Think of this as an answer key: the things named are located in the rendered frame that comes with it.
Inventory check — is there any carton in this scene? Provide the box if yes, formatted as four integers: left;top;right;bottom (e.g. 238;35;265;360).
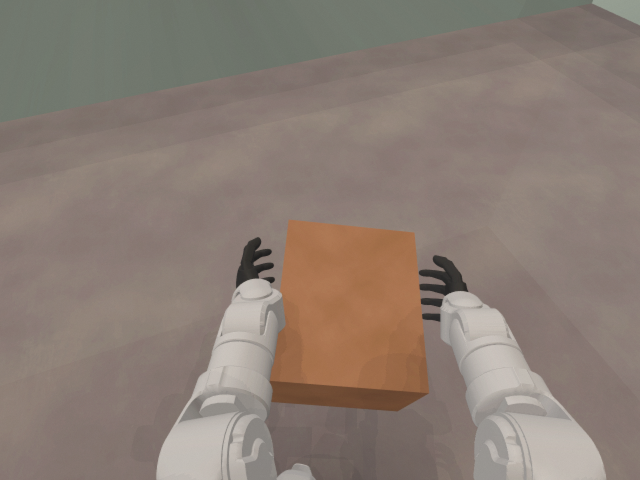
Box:
270;220;429;411

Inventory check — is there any left robot shin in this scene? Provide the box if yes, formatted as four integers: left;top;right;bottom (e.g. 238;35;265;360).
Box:
291;464;312;475

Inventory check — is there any robot left upper arm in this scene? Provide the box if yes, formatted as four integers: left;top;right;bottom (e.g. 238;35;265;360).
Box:
157;411;277;480

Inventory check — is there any robot right forearm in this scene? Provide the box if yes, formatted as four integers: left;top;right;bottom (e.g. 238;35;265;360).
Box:
440;291;606;480

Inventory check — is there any robot right upper arm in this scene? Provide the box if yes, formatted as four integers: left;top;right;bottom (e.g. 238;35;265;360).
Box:
473;411;605;480

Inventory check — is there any robot left hand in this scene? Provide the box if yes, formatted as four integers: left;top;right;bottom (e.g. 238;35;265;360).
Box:
236;237;275;289

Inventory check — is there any robot left forearm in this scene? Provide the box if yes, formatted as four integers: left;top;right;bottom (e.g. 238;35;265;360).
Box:
156;279;286;480

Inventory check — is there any robot right hand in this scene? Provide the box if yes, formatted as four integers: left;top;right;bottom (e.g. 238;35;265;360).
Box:
419;255;468;322

